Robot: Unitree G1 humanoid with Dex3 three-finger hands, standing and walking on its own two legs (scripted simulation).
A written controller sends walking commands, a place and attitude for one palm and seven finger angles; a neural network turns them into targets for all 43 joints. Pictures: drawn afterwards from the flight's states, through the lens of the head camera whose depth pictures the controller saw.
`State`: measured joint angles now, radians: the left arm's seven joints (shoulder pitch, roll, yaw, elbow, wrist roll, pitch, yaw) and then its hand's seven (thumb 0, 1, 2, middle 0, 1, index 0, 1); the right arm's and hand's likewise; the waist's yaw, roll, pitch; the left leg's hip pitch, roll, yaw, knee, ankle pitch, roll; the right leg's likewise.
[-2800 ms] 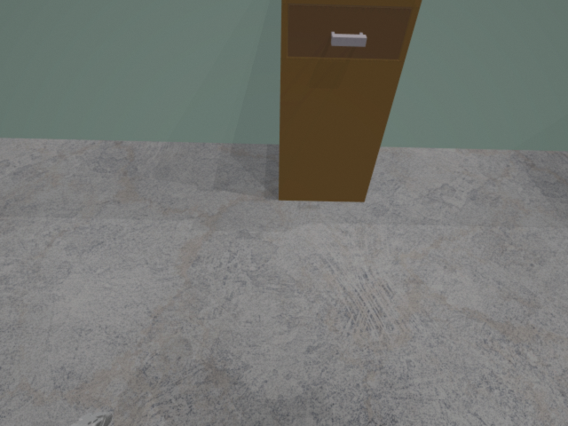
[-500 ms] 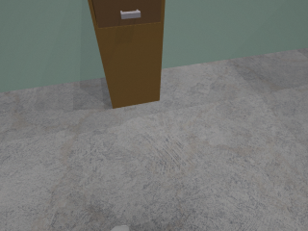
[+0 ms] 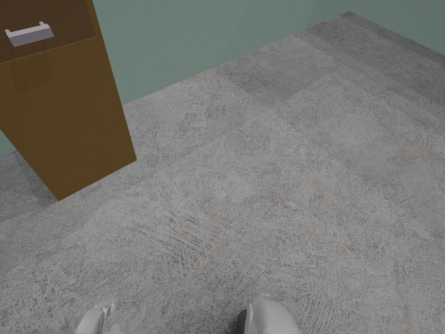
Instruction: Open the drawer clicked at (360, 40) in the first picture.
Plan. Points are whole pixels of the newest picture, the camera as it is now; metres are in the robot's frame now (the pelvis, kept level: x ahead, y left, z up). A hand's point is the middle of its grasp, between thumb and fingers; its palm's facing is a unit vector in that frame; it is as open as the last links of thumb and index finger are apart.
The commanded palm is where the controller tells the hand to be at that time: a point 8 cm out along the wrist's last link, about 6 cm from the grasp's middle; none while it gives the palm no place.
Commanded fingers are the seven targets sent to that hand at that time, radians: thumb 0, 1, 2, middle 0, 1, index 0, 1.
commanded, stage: walk to a spot facing it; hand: left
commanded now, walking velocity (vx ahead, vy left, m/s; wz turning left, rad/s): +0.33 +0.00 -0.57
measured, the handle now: (28, 31) +0.88 +0.58 +0.03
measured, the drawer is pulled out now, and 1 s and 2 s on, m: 0.00 0.00 0.00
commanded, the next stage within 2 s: turn to face it in 0.88 s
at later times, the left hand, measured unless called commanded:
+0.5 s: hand (132, 262) +0.29 +0.20 -0.18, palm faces -0.15 -0.97 -0.19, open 7.3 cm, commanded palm none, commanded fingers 0.00 0.90 0.90 -0.20 -0.30 -0.20 -0.30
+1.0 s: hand (205, 171) +0.56 +0.04 -0.18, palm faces -0.53 -0.82 -0.21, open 7.4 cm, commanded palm none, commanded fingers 0.00 0.90 0.90 -0.20 -0.30 -0.20 -0.30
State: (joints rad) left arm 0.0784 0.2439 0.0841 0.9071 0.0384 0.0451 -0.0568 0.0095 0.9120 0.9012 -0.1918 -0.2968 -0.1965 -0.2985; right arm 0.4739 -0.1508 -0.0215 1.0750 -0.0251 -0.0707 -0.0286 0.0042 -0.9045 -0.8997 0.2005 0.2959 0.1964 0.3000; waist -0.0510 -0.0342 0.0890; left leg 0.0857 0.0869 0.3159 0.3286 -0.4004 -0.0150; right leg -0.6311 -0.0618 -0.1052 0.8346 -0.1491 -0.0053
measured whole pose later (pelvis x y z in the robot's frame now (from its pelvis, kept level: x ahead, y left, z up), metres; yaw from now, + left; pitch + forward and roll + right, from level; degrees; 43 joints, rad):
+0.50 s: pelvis +0.21 +0.01 -0.01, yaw -13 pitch +0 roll -2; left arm 0.30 0.24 0.08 0.97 0.02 -0.01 -0.02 0.01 0.92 0.90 -0.20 -0.30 -0.21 -0.30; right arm 0.17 -0.16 -0.03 0.91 -0.03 -0.06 0.01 0.00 -0.91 -0.90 0.20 0.30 0.20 0.30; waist 0.03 -0.02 0.01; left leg -0.38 0.10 0.10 0.60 -0.23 -0.04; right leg -0.24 0.06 0.03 0.59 -0.35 -0.03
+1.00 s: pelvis +0.36 -0.06 -0.03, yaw -32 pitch +0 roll +0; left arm 0.11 0.21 0.08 0.90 0.03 -0.01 -0.03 0.01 0.91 0.90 -0.20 -0.30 -0.20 -0.30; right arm 0.36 -0.19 -0.07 1.03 -0.01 0.01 -0.01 0.00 -0.91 -0.90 0.20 0.30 0.20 0.30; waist -0.04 0.00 0.13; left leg -0.21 0.21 0.26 0.99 -0.55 -0.08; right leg -0.45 -0.01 -0.14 0.69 -0.22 -0.07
